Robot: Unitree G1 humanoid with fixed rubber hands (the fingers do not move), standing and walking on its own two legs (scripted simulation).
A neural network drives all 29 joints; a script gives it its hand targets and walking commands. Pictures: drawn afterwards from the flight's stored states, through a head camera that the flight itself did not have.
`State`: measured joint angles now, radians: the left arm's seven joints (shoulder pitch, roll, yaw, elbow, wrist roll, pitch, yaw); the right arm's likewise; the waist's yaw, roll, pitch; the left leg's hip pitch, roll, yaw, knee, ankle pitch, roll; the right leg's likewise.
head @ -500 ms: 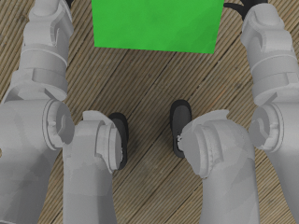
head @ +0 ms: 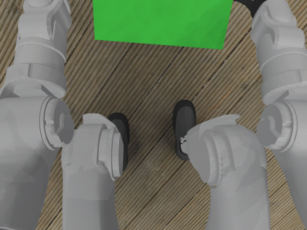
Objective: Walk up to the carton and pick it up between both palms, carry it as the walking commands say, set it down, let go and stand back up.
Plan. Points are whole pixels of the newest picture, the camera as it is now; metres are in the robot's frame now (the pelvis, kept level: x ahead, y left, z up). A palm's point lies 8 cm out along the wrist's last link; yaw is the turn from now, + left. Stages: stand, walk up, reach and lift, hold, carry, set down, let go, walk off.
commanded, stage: set down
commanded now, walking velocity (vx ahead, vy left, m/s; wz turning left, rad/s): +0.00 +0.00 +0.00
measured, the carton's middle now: (161, 4) +0.55 -0.01 -0.30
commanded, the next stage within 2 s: none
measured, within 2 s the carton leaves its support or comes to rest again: rests again in 0.20 s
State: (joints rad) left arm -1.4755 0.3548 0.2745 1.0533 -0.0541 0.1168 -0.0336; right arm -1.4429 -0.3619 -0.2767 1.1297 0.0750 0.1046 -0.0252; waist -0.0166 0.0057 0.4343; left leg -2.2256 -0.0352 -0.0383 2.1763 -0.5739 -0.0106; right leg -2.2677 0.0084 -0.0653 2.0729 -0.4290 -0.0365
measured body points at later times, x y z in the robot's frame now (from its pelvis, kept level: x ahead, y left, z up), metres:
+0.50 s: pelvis +0.00 +0.00 +0.00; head +0.38 +0.01 +0.23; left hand +0.56 +0.18 -0.21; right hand +0.53 -0.20 -0.21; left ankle +0.11 +0.12 -0.35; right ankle +0.15 -0.10 -0.35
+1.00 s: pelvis +0.00 +0.00 -0.01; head +0.38 +0.01 +0.22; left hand +0.55 +0.22 -0.21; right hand +0.52 -0.23 -0.22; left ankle +0.11 +0.12 -0.35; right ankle +0.15 -0.10 -0.35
